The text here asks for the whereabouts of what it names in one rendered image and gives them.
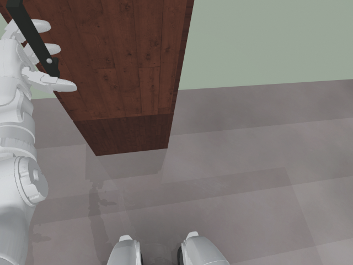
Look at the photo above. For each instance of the cupboard door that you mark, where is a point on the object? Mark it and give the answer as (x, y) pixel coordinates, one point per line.
(121, 54)

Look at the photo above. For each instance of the left robot upper arm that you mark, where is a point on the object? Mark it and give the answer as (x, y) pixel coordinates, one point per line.
(22, 187)

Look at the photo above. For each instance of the robot right thigh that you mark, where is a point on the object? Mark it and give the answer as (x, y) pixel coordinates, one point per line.
(198, 250)

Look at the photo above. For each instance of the left robot hand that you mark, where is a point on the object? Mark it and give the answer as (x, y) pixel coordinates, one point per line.
(14, 59)

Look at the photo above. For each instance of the robot left thigh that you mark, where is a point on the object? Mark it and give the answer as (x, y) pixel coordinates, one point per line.
(126, 252)

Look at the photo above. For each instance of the handle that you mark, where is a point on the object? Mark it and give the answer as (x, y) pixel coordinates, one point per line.
(28, 29)

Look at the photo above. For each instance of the robot thigh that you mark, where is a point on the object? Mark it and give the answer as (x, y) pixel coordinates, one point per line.
(126, 252)
(198, 250)

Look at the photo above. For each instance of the left robot forearm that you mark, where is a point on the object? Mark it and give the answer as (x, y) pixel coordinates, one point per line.
(17, 126)

